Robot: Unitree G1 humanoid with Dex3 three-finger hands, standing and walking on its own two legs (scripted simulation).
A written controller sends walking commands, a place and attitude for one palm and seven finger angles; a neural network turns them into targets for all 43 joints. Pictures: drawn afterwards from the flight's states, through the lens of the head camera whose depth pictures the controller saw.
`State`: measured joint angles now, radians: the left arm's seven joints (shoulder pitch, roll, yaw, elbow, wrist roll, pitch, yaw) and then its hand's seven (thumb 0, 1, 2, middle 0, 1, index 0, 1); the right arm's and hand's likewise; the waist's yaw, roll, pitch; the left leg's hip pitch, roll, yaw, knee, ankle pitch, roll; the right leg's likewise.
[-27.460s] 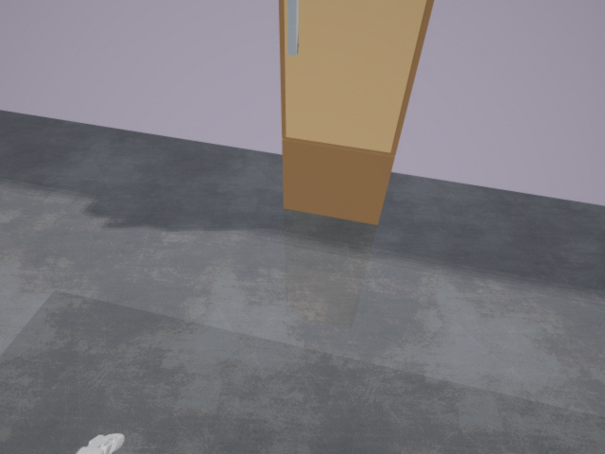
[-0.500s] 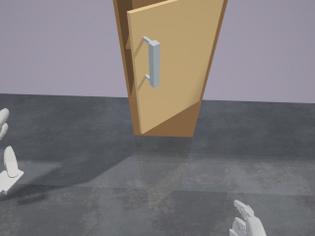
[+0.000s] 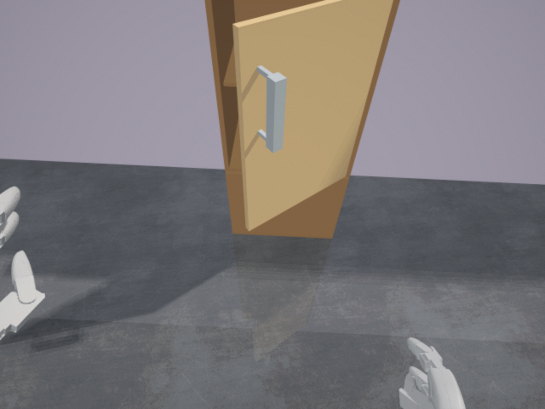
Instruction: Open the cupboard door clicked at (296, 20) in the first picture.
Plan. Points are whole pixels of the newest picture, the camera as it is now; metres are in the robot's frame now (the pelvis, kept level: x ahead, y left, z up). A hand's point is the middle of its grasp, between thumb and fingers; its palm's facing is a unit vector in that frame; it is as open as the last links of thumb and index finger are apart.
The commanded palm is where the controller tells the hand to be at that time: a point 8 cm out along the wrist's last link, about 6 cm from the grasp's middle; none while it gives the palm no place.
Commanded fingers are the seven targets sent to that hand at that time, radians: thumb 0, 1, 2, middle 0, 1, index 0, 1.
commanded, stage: stop stepping back and stand still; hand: left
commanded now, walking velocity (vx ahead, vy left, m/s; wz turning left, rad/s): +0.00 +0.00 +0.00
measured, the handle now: (268, 110) +0.65 +0.06 +0.08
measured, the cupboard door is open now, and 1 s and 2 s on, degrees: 39 39 39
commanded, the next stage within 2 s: let the arm hang, fingers relaxed in 0.22 s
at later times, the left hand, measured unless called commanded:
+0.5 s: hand (113, 403) +0.14 +0.25 -0.09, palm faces +0.05 -0.92 -0.40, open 7.4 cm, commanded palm none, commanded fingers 0.00 0.90 0.90 -0.20 -0.30 -0.20 -0.30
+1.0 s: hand out of the picture -0.06 +0.20 -0.17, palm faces +0.09 -0.96 -0.27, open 7.3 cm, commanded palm none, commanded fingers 0.00 0.90 0.90 -0.20 -0.30 -0.20 -0.30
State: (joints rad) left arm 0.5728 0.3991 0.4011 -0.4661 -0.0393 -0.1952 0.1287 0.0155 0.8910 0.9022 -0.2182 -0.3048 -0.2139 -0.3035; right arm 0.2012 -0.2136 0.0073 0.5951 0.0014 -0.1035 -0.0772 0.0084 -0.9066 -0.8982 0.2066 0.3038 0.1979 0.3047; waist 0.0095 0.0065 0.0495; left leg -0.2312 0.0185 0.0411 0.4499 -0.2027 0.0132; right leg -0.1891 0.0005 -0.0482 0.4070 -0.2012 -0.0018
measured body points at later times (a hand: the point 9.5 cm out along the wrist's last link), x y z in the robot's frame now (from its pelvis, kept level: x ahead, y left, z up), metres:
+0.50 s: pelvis -0.02 +0.01 -0.01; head -0.01 -0.02 +0.44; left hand +0.13 +0.29 -0.06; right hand +0.12 -0.25 -0.14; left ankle +0.03 +0.11 -0.74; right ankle +0.01 -0.12 -0.74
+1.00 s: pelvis -0.01 +0.00 +0.00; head +0.00 -0.02 +0.45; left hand -0.06 +0.25 -0.15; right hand +0.01 -0.22 -0.17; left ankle +0.02 +0.11 -0.74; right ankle +0.01 -0.12 -0.74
